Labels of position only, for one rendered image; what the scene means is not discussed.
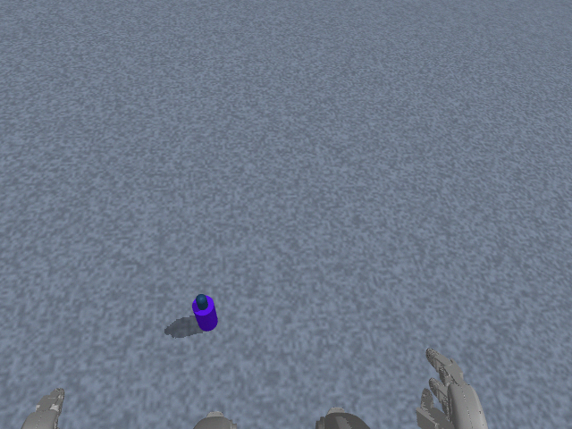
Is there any left robot hand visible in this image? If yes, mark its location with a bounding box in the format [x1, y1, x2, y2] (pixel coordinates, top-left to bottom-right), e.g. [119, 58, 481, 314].
[21, 388, 64, 429]

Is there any bottle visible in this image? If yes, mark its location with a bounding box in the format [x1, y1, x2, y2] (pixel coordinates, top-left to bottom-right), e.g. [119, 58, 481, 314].
[192, 294, 218, 331]

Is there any right robot hand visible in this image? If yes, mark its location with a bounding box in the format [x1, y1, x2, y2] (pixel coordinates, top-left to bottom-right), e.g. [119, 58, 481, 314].
[416, 349, 488, 429]

